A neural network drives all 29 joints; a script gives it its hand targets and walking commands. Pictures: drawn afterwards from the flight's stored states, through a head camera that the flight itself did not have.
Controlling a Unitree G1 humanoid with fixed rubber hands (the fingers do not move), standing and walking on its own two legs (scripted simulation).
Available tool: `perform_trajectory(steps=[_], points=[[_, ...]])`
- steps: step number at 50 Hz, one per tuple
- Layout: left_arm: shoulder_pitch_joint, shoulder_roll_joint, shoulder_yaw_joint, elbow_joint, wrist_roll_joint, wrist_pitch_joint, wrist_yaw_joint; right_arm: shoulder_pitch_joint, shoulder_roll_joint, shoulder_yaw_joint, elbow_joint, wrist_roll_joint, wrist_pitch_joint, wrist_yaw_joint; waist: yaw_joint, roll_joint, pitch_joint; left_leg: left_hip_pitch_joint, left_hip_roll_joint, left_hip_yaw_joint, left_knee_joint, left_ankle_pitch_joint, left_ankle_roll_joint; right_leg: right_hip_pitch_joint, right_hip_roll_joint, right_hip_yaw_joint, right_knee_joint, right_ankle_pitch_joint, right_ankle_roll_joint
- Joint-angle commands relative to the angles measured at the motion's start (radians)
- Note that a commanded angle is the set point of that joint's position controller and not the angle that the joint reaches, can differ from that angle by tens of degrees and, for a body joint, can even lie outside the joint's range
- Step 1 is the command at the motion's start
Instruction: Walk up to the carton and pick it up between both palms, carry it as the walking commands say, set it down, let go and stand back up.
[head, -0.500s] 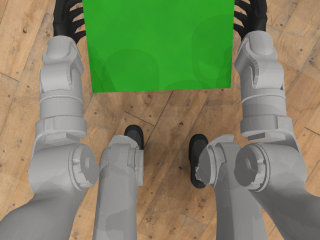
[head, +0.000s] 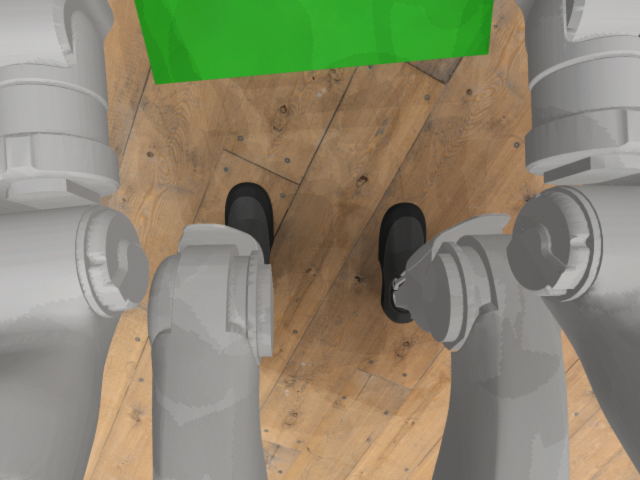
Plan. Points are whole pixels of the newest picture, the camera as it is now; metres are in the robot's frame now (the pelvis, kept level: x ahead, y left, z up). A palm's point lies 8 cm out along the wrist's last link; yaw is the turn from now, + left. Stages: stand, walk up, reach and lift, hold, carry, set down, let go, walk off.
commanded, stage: set down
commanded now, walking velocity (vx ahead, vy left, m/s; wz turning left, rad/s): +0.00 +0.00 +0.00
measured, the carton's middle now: out of the picture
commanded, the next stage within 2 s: none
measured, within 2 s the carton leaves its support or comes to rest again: rests again in 0.20 s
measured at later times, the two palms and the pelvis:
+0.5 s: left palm out of the picture +0.55 +0.22 -0.21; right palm out of the picture +0.57 -0.15 -0.21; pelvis +0.00 +0.00 -0.02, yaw +0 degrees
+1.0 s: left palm out of the picture +0.56 +0.22 -0.21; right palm out of the picture +0.57 -0.15 -0.22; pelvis +0.01 +0.00 -0.03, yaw -1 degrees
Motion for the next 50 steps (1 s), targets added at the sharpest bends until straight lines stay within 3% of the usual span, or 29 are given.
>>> perform_trajectory(steps=[1, 3, 7, 8, 9, 13, 14, 16, 18, 20, 21, 22, 23, 24, 25, 26, 28, 29, 31, 32, 33, 38, 39, 40, 41, 44, 45, 49, 50], points=[[-0.733, -0.704, -0.361, -0.216, -0.215, -0.124, -0.266, -0.502, 0.755, 0.455, 0.051, 0.152, -0.019, 0.330, 0.047, 0.038, -1.502, 0.525, -0.017, 0.164, 0.016, 0.139, 0.047, 0.461, 0.070, 0.006, -0.117, 0.211, 0.009], [-0.752, -0.656, -0.340, -0.204, -0.218, -0.136, -0.260, -0.579, 0.749, 0.506, 0.027, 0.193, -0.026, 0.320, 0.083, -0.020, -1.592, 0.531, -0.005, 0.168, 0.056, 0.177, 0.057, 0.557, 0.064, 0.027, -0.098, 0.268, 0.021], [-0.729, -0.727, -0.393, -0.179, -0.229, -0.137, -0.260, -0.486, 0.731, 0.456, 0.069, 0.180, -0.041, 0.324, -0.002, 0.078, -1.573, 0.637, -0.002, 0.150, 0.055, 0.199, 0.046, 0.468, 0.078, -0.008, -0.076, 0.275, 0.016], [-0.645, -0.718, -0.362, -0.097, -0.193, -0.131, -0.257, -0.494, 0.735, 0.444, 0.095, 0.190, -0.045, 0.332, 0.051, 0.103, -1.486, 0.667, -0.008, 0.153, 0.039, 0.179, 0.049, 0.361, 0.071, -0.018, -0.087, 0.194, 0.016], [-0.652, -0.724, -0.333, -0.151, -0.204, -0.137, -0.252, -0.576, 0.728, 0.511, 0.002, 0.222, -0.052, 0.331, 0.094, 0.036, -1.582, 0.671, -0.009, 0.161, 0.063, 0.232, 0.057, 0.466, 0.073, 0.001, -0.087, 0.242, 0.019], [-0.673, -0.709, -0.373, -0.157, -0.224, -0.149, -0.258, -0.545, 0.742, 0.496, 0.029, 0.219, -0.057, 0.312, 0.047, 0.016, -1.593, 0.579, -0.004, 0.154, 0.076, 0.211, 0.057, 0.564, 0.069, 0.004, -0.053, 0.315, 0.024], [-0.657, -0.679, -0.341, -0.163, -0.204, -0.160, -0.248, -0.544, 0.773, 0.508, 0.051, 0.240, -0.061, 0.315, 0.113, 0.027, -1.569, 0.593, -0.003, 0.159, 0.073, 0.245, 0.062, 0.540, 0.084, 0.010, -0.046, 0.333, 0.024], [-0.702, -0.707, -0.340, -0.157, -0.233, -0.153, -0.263, -0.553, 0.724, 0.499, 0.033, 0.208, -0.056, 0.311, 0.041, -0.010, -1.498, 0.534, -0.004, 0.147, 0.078, 0.207, 0.067, 0.516, 0.074, 0.004, -0.053, 0.298, 0.018], [-0.662, -0.655, -0.313, -0.091, -0.195, -0.146, -0.268, -0.546, 0.739, 0.492, 0.067, 0.220, -0.056, 0.314, 0.103, 0.007, -1.460, 0.520, 0.004, 0.163, 0.089, 0.162, 0.065, 0.506, 0.073, 0.018, -0.061, 0.242, 0.022], [-0.717, -0.655, -0.311, -0.151, -0.204, -0.158, -0.270, -0.596, 0.759, 0.507, 0.015, 0.224, -0.057, 0.311, 0.078, -0.047, -1.447, 0.496, 0.004, 0.145, 0.095, 0.211, 0.079, 0.512, 0.072, 0.020, -0.048, 0.306, 0.031], [-0.689, -0.635, -0.303, -0.104, -0.203, -0.154, -0.266, -0.600, 0.732, 0.492, 0.051, 0.234, -0.057, 0.304, 0.112, 0.004, -1.438, 0.494, 0.006, 0.167, 0.088, 0.162, 0.068, 0.546, 0.078, 0.032, -0.059, 0.267, 0.024], [-0.722, -0.642, -0.305, -0.118, -0.219, -0.158, -0.277, -0.551, 0.719, 0.468, 0.067, 0.206, -0.047, 0.302, 0.063, -0.030, -1.385, 0.430, 0.002, 0.156, 0.082, 0.125, 0.069, 0.550, 0.075, 0.027, -0.060, 0.258, 0.016], [-0.654, -0.662, -0.291, -0.062, -0.192, -0.156, -0.274, -0.612, 0.736, 0.513, 0.013, 0.238, -0.064, 0.298, 0.105, -0.038, -1.402, 0.478, 0.001, 0.169, 0.089, 0.128, 0.075, 0.533, 0.073, 0.012, -0.052, 0.229, 0.033], [-0.677, -0.658, -0.303, -0.073, -0.198, -0.154, -0.274, -0.553, 0.698, 0.473, 0.081, 0.212, -0.059, 0.303, 0.070, 0.017, -1.387, 0.490, 0.006, 0.161, 0.087, 0.134, 0.063, 0.491, 0.069, 0.008, -0.043, 0.230, 0.025], [-0.658, -0.647, -0.303, -0.043, -0.187, -0.148, -0.269, -0.556, 0.724, 0.470, 0.119, 0.221, -0.049, 0.305, 0.108, 0.005, -1.362, 0.482, 0.002, 0.158, 0.069, 0.121, 0.063, 0.508, 0.071, 0.009, -0.043, 0.227, 0.032], [-0.643, -0.641, -0.278, -0.032, -0.169, -0.148, -0.273, -0.490, 0.722, 0.433, 0.154, 0.186, -0.044, 0.315, 0.069, 0.006, -1.284, 0.486, 0.003, 0.153, 0.064, 0.080, 0.062, 0.428, 0.079, 0.001, -0.063, 0.160, 0.031], [-0.653, -0.682, -0.298, -0.066, -0.185, -0.147, -0.274, -0.566, 0.701, 0.435, 0.064, 0.197, -0.063, 0.315, 0.064, 0.032, -1.327, 0.533, 0.004, 0.138, 0.070, 0.115, 0.062, 0.446, 0.070, 0.005, -0.042, 0.189, 0.017], [-0.699, -0.649, -0.311, -0.139, -0.192, -0.167, -0.271, -0.577, 0.701, 0.457, 0.056, 0.211, -0.068, 0.317, 0.102, 0.020, -1.304, 0.465, -0.003, 0.156, 0.091, 0.159, 0.057, 0.415, 0.071, 0.018, -0.039, 0.225, 0.023], [-0.624, -0.658, -0.261, -0.027, -0.176, -0.154, -0.273, -0.571, 0.674, 0.479, 0.079, 0.210, -0.070, 0.306, 0.102, -0.054, -1.328, 0.472, 0.000, 0.143, 0.091, 0.164, 0.072, 0.482, 0.066, 0.005, -0.028, 0.247, 0.034], [-0.580, -0.677, -0.266, -0.002, -0.167, -0.151, -0.273, -0.581, 0.702, 0.494, 0.027, 0.227, -0.085, 0.310, 0.115, 0.003, -1.332, 0.494, 0.006, 0.152, 0.100, 0.182, 0.068, 0.483, 0.076, 0.016, -0.029, 0.260, 0.033], [-0.603, -0.679, -0.278, -0.005, -0.184, -0.142, -0.282, -0.558, 0.668, 0.472, 0.093, 0.203, -0.067, 0.303, 0.079, -0.025, -1.295, 0.434, 0.009, 0.143, 0.096, 0.132, 0.064, 0.501, 0.066, 0.013, -0.030, 0.232, 0.023], [-0.587, -0.685, -0.262, 0.022, -0.168, -0.151, -0.287, -0.501, 0.719, 0.449, 0.112, 0.190, -0.072, 0.313, 0.078, -0.017, -1.209, 0.403, 0.001, 0.146, 0.094, 0.112, 0.067, 0.422, 0.074, 0.011, -0.031, 0.207, 0.024], [-0.536, -0.666, -0.232, 0.056, -0.135, -0.146, -0.289, -0.495, 0.730, 0.448, 0.131, 0.197, -0.070, 0.316, 0.119, -0.021, -1.202, 0.408, 0.004, 0.144, 0.081, 0.098, 0.073, 0.430, 0.074, 0.009, -0.031, 0.196, 0.037], [-0.563, -0.685, -0.245, 0.020, -0.148, -0.156, -0.289, -0.494, 0.718, 0.448, 0.097, 0.183, -0.077, 0.312, 0.096, -0.020, -1.209, 0.397, 0.001, 0.151, 0.098, 0.113, 0.064, 0.437, 0.076, 0.014, -0.040, 0.208, 0.026], [-0.550, -0.664, -0.207, 0.017, -0.142, -0.160, -0.289, -0.554, 0.734, 0.469, 0.078, 0.221, -0.077, 0.317, 0.168, -0.047, -1.220, 0.377, 0.002, 0.150, 0.102, 0.115, 0.077, 0.451, 0.071, 0.032, -0.023, 0.206, 0.032], [-0.557, -0.640, -0.211, 0.016, -0.128, -0.166, -0.290, -0.505, 0.744, 0.453, 0.095, 0.194, -0.073, 0.317, 0.135, -0.081, -1.130, 0.339, 0.012, 0.140, 0.092, 0.112, 0.081, 0.415, 0.075, 0.025, -0.041, 0.216, 0.041], [-0.498, -0.697, -0.215, 0.100, -0.117, -0.143, -0.298, -0.474, 0.714, 0.411, 0.133, 0.162, -0.078, 0.316, 0.100, -0.011, -1.111, 0.358, -0.001, 0.138, 0.080, 0.081, 0.071, 0.389, 0.071, 0.023, -0.040, 0.176, 0.028], [-0.584, -0.610, -0.209, 0.011, -0.139, -0.173, -0.291, -0.485, 0.734, 0.430, 0.131, 0.175, -0.070, 0.317, 0.115, -0.089, -1.121, 0.301, 0.010, 0.141, 0.101, 0.072, 0.077, 0.421, 0.068, 0.029, -0.032, 0.198, 0.037], [-0.514, -0.643, -0.207, 0.079, -0.119, -0.153, -0.299, -0.448, 0.687, 0.407, 0.149, 0.165, -0.071, 0.314, 0.104, -0.002, -1.092, 0.326, 0.023, 0.148, 0.110, 0.066, 0.070, 0.394, 0.072, 0.045, -0.048, 0.174, 0.026]])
